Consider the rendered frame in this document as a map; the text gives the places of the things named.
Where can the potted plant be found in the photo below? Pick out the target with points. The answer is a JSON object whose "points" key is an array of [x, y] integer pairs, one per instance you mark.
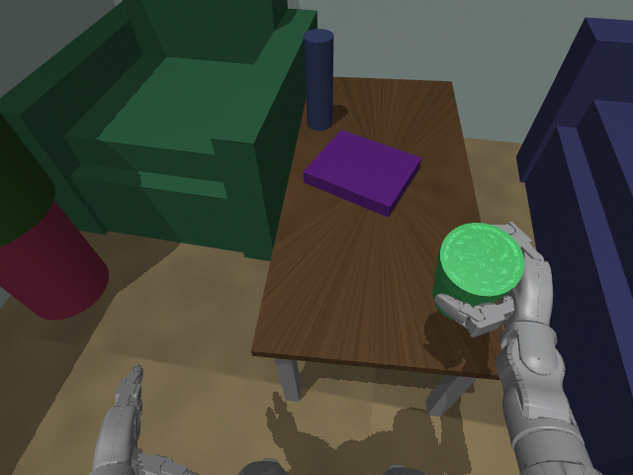
{"points": [[45, 262]]}

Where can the coffee table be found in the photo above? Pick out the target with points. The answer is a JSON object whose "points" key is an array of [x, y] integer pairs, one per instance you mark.
{"points": [[349, 286]]}

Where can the armchair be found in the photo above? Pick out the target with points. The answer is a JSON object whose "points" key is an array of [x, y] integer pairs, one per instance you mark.
{"points": [[172, 119]]}

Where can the sofa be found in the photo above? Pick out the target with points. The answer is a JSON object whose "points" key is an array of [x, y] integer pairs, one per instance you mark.
{"points": [[577, 165]]}

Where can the right robot hand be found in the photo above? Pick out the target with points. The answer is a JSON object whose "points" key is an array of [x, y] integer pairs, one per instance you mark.
{"points": [[530, 300]]}

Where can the right robot arm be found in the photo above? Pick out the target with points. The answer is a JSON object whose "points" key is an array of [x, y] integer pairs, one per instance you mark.
{"points": [[542, 429]]}

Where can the left robot hand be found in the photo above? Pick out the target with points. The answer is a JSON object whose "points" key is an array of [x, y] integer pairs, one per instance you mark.
{"points": [[120, 429]]}

